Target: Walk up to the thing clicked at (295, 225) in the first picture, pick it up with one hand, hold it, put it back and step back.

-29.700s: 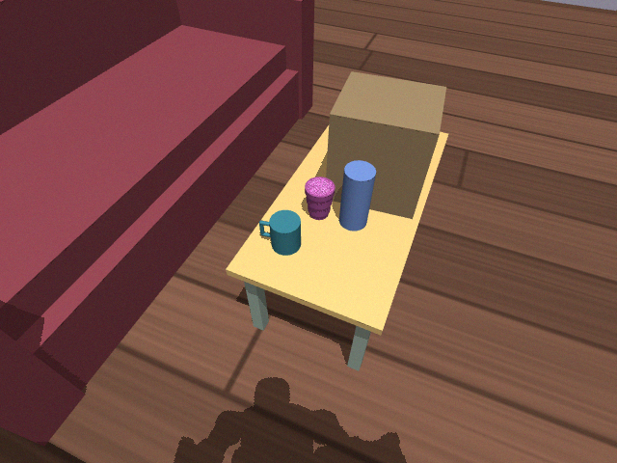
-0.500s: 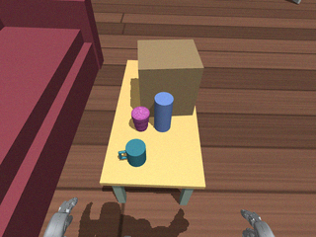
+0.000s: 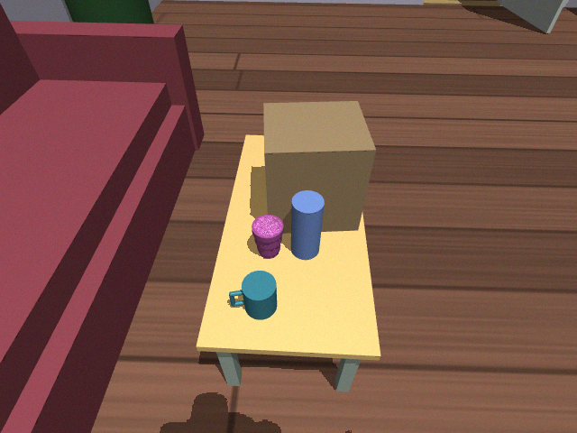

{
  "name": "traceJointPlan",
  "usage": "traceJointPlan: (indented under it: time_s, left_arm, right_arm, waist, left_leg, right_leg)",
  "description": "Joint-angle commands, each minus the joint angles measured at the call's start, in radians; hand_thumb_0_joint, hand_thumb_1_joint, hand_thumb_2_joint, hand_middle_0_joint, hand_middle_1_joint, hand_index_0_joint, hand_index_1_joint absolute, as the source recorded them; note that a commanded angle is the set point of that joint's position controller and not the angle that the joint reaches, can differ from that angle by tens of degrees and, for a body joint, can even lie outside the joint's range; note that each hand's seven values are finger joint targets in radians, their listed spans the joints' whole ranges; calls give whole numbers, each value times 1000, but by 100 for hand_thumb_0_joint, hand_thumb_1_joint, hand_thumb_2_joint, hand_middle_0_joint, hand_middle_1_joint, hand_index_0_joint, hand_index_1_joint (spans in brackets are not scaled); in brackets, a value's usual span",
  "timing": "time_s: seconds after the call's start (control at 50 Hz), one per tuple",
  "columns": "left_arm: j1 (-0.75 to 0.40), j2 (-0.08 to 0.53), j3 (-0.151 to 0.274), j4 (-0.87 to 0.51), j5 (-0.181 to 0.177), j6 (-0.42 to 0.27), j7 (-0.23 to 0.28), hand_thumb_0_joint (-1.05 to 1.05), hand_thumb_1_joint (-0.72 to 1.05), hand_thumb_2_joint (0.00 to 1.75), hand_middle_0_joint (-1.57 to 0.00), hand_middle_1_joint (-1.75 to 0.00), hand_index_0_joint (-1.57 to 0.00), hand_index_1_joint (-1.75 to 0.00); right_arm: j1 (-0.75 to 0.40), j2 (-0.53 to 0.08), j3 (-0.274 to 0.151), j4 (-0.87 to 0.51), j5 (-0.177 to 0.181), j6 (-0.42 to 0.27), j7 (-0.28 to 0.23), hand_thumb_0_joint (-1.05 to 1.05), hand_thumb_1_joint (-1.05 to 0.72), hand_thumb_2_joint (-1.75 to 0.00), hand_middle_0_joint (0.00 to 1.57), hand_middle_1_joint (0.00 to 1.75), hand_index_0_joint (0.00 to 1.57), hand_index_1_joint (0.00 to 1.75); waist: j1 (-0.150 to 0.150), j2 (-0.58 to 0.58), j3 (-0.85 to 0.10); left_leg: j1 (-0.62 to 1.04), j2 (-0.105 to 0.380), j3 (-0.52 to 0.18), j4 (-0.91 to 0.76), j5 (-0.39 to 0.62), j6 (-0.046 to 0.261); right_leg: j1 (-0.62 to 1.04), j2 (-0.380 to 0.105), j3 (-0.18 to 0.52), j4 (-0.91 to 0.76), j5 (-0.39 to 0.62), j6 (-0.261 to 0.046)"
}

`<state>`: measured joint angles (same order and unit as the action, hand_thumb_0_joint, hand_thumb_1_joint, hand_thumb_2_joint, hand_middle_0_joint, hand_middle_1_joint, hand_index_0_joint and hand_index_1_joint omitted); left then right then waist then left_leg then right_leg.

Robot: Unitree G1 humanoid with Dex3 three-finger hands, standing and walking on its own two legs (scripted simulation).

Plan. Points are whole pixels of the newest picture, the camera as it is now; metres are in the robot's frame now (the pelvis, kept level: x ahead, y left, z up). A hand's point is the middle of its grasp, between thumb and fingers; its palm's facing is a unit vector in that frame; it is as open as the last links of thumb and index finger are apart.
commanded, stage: stand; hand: left
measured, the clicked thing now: (253, 296) +0.52 +0.11 -0.34
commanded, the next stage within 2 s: step back in 1.76 s
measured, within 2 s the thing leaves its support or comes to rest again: neither
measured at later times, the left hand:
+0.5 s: hand out of the picture +0.05 +0.24 -0.15, palm faces +0.01 -0.94 -0.34, open 7.4 cm
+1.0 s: hand out of the picture +0.10 +0.24 -0.14, palm faces +0.02 -0.94 -0.34, open 7.4 cm
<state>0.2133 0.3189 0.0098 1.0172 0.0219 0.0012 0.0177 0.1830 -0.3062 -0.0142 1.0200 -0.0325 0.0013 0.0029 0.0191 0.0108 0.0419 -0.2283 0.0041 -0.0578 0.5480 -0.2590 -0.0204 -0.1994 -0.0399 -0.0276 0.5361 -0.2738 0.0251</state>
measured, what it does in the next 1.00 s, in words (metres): stands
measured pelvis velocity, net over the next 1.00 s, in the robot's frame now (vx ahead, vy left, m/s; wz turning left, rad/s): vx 0.02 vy -0.01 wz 0.00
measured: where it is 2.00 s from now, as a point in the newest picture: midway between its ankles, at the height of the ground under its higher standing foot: outside the picture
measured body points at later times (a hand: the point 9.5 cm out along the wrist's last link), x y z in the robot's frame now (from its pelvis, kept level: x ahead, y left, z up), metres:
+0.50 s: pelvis +0.00 -0.01 +0.01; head +0.01 -0.01 +0.46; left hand +0.05 +0.29 -0.13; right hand +0.05 -0.31 -0.13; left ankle +0.03 +0.13 -0.73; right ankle +0.01 -0.14 -0.73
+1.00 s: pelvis +0.02 -0.01 +0.01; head +0.04 -0.01 +0.46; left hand +0.10 +0.29 -0.12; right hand +0.11 -0.30 -0.12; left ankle +0.03 +0.13 -0.73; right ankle +0.01 -0.14 -0.73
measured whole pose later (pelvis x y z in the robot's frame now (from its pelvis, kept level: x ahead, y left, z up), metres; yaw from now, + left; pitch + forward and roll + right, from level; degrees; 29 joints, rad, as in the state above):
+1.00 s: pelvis +0.02 -0.01 +0.01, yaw +0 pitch -2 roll +0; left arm 0.08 0.33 0.02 1.16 0.01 -0.01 0.00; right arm 0.10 -0.34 0.00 1.13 -0.02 -0.01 -0.01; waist 0.01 0.01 0.06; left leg -0.12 0.02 -0.06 0.35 -0.19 -0.03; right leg -0.09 -0.03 -0.04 0.34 -0.21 0.02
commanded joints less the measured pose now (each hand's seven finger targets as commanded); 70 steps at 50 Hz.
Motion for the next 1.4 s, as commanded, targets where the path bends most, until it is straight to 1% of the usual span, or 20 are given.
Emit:
traceJointPlan:
  time_s: [0.0, 0.02, 0.1, 0.16, 0.2, 0.24, 0.3, 0.5, 0.52, 0.6, 0.68, 0.8, 0.9, 0.96, 1.0, 1.06, 1.12, 1.26, 1.34, 1.38]
  left_arm:
    - [-54, 209, 43, -18, 3, -31, 11, 0, 90, 90, -20, -30, -20, -30]
    - [-50, 206, 40, -7, 2, -34, 10, 0, 90, 90, -20, -30, -20, -30]
    - [-71, 223, 41, 21, 5, -40, 8, 0, 90, 90, -20, -30, -20, -30]
    - [-81, 217, 41, 38, 1, -39, 8, 0, 90, 90, -20, -30, -20, -30]
    - [-79, 225, 41, 48, 3, -36, 7, 0, 90, 90, -20, -30, -20, -30]
    - [-88, 226, 41, 55, 3, -32, 6, 0, 90, 90, -20, -30, -20, -30]
    - [-96, 229, 44, 61, -1, -32, 5, 0, 90, 90, -20, -30, -20, -30]
    - [-110, 229, 44, 87, -4, -26, 1, 0, 90, 90, -20, -30, -20, -30]
    - [-114, 237, 46, 86, -5, -26, 0, 0, 90, 90, -20, -30, -20, -30]
    - [-120, 224, 42, 92, -8, -32, 2, 0, 90, 90, -20, -30, -20, -30]
    - [-132, 219, 42, 97, -12, -28, 0, 0, 90, 90, -20, -30, -20, -30]
    - [-138, 215, 43, 101, -11, -30, 2, 0, 90, 90, -20, -30, -20, -30]
    - [-153, 216, 45, 96, -9, -28, 0, 0, 90, 90, -20, -30, -20, -30]
    - [-154, 218, 46, 98, -8, -27, 1, 0, 90, 90, -20, -30, -20, -30]
    - [-157, 219, 47, 94, -8, -30, 2, 0, 90, 90, -20, -30, -20, -30]
    - [-150, 219, 47, 95, -8, -32, 1, 0, 90, 90, -20, -30, -20, -30]
    - [-157, 224, 49, 96, -6, -29, 1, 0, 90, 90, -20, -30, -20, -30]
    - [-149, 224, 48, 89, -9, -32, -1, 0, 90, 90, -20, -30, -20, -30]
    - [-146, 227, 48, 91, -11, -29, -2, 0, 90, 90, -20, -30, -20, -30]
    - [-142, 223, 47, 86, -10, -29, -2, 0, 90, 90, -20, -30, -20, -30]
  right_arm:
    - [-49, -209, -46, -37, 7, -25, -19, 0, -90, -90, 20, 30, 20, 30]
    - [-58, -211, -46, -29, 9, -23, -17, 0, -90, -90, 20, 30, 20, 30]
    - [-47, -201, -44, -6, 14, -20, -14, 0, -90, -90, 20, 30, 20, 30]
    - [-52, -208, -42, 8, 11, -20, -15, 0, -90, -90, 20, 30, 20, 30]
    - [-51, -206, -42, 14, 13, -16, -13, 0, -90, -90, 20, 30, 20, 30]
    - [-52, -205, -40, 20, 10, -14, -13, 0, -90, -90, 20, 30, 20, 30]
    - [-43, -200, -36, 26, 11, -16, -12, 0, -90, -90, 20, 30, 20, 30]
    - [-61, -224, -29, 44, 14, -17, -19, 0, -90, -90, 20, 30, 20, 30]
    - [-53, -218, -27, 47, 14, -19, -19, 0, -90, -90, 20, 30, 20, 30]
    - [-59, -228, -25, 52, 15, -25, -22, 0, -90, -90, 20, 30, 20, 30]
    - [-59, -234, -21, 62, 17, -26, -25, 0, -90, -90, 20, 30, 20, 30]
    - [-78, -236, -24, 62, 18, -26, -28, 0, -90, -90, 20, 30, 20, 30]
    - [-87, -238, -23, 62, 18, -27, -27, 0, -90, -90, 20, 30, 20, 30]
    - [-101, -236, -25, 63, 18, -26, -26, 0, -90, -90, 20, 30, 20, 30]
    - [-101, -239, -27, 61, 18, -25, -26, 0, -90, -90, 20, 30, 20, 30]
    - [-107, -239, -26, 62, 19, -27, -25, 0, -90, -90, 20, 30, 20, 30]
    - [-110, -232, -27, 61, 18, -24, -24, 0, -90, -90, 20, 30, 20, 30]
    - [-109, -243, -26, 61, 19, -29, -24, 0, -90, -90, 20, 30, 20, 30]
    - [-105, -242, -23, 65, 20, -28, -22, 0, -90, -90, 20, 30, 20, 30]
    - [-105, -247, -24, 62, 20, -29, -24, 0, -90, -90, 20, 30, 20, 30]
  waist:
    - [-13, 20, 3]
    - [-7, 19, 20]
    - [-19, -36, 9]
    - [-15, -6, 11]
    - [-16, -29, 31]
    - [-14, -13, 36]
    - [-15, -11, 12]
    - [-6, 15, -8]
    - [-8, -1, -15]
    - [-9, 3, -60]
    - [-12, 6, -57]
    - [-9, -4, -79]
    - [-13, -5, -69]
    - [-11, -5, -57]
    - [-12, -5, -76]
    - [-9, 6, -79]
    - [-13, -16, -58]
    - [-13, -2, -84]
    - [-11, -3, -72]
    - [-9, 4, -87]
  left_leg:
    - [-35, 81, -107, -206, -55, 46]
    - [-30, 80, -105, -202, -47, 48]
    - [26, 70, -83, -189, 6, 42]
    - [10, 79, -88, -207, 10, 44]
    - [16, 70, -80, -206, -11, 39]
    - [2, 73, -84, -212, -44, 39]
    - [2, 77, -81, -218, 2, 38]
    - [2, 88, -85, -237, 27, 37]
    - [12, 87, -82, -237, 51, 34]
    - [59, 99, -74, -218, 207, 37]
    - [61, 101, -70, -230, 224, 35]
    - [104, 109, -61, -217, 319, 37]
    - [98, 108, -59, -236, 297, 30]
    - [104, 108, -62, -244, 255, 28]
    - [99, 112, -57, -233, 303, 34]
    - [108, 111, -59, -236, 301, 32]
    - [95, 106, -62, -252, 236, 29]
    - [105, 110, -56, -240, 299, 33]
    - [99, 112, -63, -253, 283, 31]
    - [112, 116, -59, -242, 325, 33]
  right_leg:
    - [29, -62, 80, -159, -4, -47]
    - [28, -68, 87, -180, -9, -46]
    - [8, -82, 105, -238, -59, -44]
    - [41, -80, 95, -232, -15, -40]
    - [7, -80, 102, -260, -91, -39]
    - [4, -79, 99, -263, -114, -40]
    - [45, -81, 95, -248, -47, -39]
    - [85, -80, 85, -239, 12, -39]
    - [86, -84, 90, -240, 14, -41]
    - [122, -93, 81, -227, 182, -38]
    - [135, -87, 72, -224, 198, -32]
    - [154, -94, 65, -227, 283, -29]
    - [147, -91, 61, -238, 256, -27]
    - [129, -89, 59, -249, 203, -28]
    - [159, -98, 63, -244, 268, -28]
    - [159, -96, 63, -246, 265, -28]
    - [140, -92, 58, -259, 192, -30]
    - [168, -100, 64, -246, 275, -33]
    - [162, -97, 58, -245, 235, -35]
    - [171, -100, 60, -238, 274, -38]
